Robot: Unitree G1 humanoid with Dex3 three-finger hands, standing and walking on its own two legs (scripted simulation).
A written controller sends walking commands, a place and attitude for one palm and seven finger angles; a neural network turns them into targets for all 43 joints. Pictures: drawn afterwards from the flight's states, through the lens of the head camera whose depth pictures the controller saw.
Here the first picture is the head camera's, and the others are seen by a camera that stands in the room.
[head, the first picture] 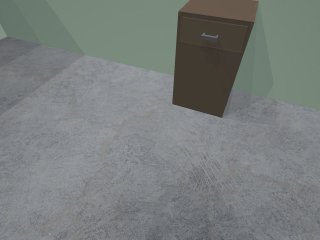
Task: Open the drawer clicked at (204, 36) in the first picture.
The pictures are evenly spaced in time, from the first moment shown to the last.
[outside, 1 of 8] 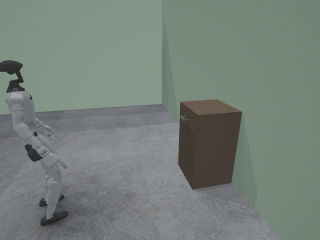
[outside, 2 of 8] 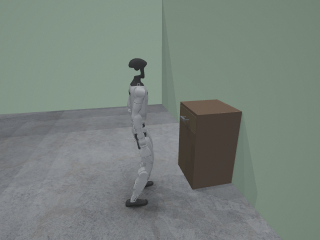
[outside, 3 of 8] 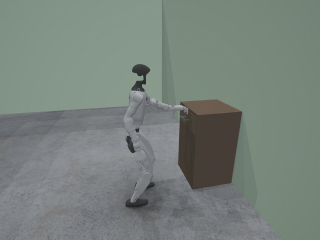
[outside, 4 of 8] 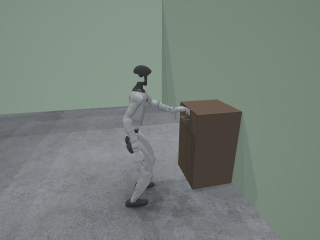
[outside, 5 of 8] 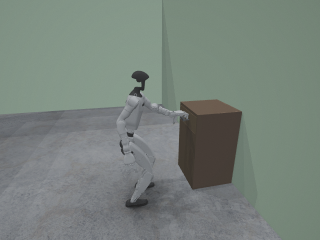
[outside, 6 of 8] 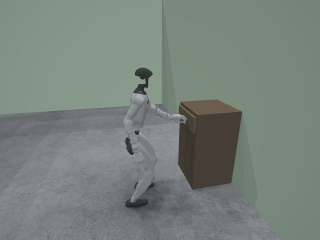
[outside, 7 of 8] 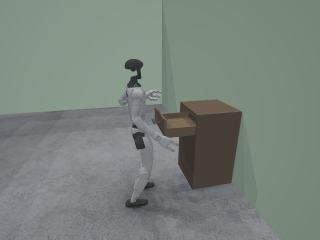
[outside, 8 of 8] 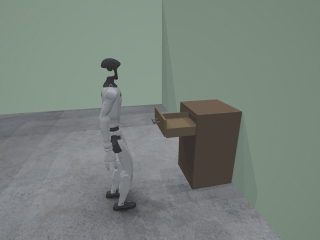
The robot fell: no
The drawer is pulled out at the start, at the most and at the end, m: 0.00 0.30 0.30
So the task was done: yes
